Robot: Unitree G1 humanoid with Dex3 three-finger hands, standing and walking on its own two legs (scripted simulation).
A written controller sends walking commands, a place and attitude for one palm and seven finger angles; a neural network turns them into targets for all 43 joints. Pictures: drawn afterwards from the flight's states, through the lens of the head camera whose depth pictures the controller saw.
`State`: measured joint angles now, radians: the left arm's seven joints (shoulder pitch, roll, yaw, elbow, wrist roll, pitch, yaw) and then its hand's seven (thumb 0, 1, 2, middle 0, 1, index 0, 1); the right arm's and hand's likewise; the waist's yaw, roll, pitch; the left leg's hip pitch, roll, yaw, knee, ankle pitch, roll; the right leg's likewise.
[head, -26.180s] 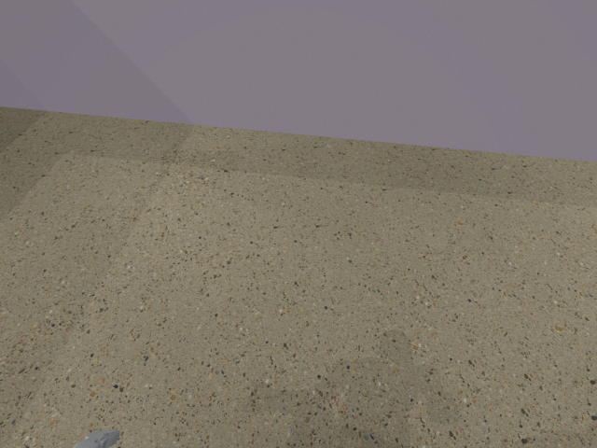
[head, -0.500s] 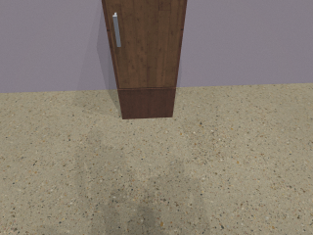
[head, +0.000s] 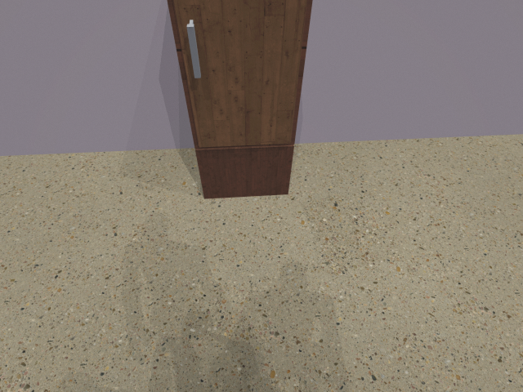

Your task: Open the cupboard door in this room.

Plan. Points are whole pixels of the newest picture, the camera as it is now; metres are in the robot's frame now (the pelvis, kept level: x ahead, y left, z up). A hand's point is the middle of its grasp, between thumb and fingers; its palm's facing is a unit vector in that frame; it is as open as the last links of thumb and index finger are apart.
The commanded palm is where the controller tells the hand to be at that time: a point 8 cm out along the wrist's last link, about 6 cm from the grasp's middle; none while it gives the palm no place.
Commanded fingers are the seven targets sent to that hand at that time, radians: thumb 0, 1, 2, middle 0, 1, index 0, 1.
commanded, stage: look at it before walking up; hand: left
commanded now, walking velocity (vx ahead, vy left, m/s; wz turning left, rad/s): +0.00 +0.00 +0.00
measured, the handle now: (194, 49) +1.05 +0.27 +0.01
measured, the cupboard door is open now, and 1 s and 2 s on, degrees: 0 0 0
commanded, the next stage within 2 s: walk to a spot facing it in 0.06 s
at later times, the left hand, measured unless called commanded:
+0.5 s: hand out of the picture -0.01 +0.17 -0.19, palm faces +0.02 -0.99 -0.15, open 7.4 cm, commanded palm none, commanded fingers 0.00 0.90 0.90 -0.20 -0.30 -0.20 -0.30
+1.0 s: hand (208, 288) +0.36 +0.14 -0.20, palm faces -0.17 -0.96 -0.22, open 7.4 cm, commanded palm none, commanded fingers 0.00 0.90 0.90 -0.20 -0.30 -0.20 -0.30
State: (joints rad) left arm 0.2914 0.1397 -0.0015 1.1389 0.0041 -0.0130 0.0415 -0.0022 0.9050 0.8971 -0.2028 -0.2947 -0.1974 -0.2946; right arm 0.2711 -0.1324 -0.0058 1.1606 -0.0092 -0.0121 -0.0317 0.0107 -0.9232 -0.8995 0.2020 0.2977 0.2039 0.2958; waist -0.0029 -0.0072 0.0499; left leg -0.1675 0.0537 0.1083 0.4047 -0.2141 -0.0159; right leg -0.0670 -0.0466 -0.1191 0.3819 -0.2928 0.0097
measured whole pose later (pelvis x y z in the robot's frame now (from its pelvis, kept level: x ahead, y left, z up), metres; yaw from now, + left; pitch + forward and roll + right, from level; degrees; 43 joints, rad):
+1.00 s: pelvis +0.21 -0.02 -0.04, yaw -10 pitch -2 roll -1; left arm 0.08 0.19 0.04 0.98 0.02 -0.07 0.01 -0.01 0.91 0.90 -0.20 -0.29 -0.19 -0.29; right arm 0.36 -0.13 -0.05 1.16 0.00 0.00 -0.02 0.01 -0.91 -0.90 0.20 0.30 0.21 0.30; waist -0.02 0.02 0.16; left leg -0.15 0.10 0.06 1.12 -0.54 0.00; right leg -0.46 -0.02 -0.17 0.70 -0.20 -0.09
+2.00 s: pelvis +0.34 -0.06 +0.00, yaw +5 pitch -1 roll +2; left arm 0.31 0.13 0.03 1.08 0.01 -0.05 0.02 0.00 0.93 0.90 -0.20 -0.29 -0.20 -0.29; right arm 0.33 -0.18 -0.07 1.13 -0.03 0.03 0.01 0.01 -0.91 -0.90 0.20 0.30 0.20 0.30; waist 0.00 0.04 0.01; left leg -0.45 0.05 0.04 1.01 -0.32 0.00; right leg -0.15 -0.04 -0.12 0.44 -0.27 -0.04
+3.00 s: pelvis +0.55 -0.02 -0.01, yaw +8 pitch -1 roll +3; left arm 0.12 0.16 0.03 0.96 0.02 0.02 0.04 0.00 0.90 0.90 -0.21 -0.30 -0.20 -0.30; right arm 0.15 -0.24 -0.08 1.03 -0.01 0.08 -0.01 0.01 -0.92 -0.90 0.20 0.30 0.20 0.30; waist 0.00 0.03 0.14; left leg -0.44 -0.01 -0.02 1.17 -0.46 -0.06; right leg -0.33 -0.07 -0.08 0.54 -0.20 -0.04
